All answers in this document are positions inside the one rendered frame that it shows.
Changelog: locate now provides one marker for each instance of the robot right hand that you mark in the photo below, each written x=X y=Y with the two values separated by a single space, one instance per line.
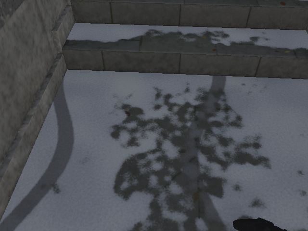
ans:
x=255 y=224

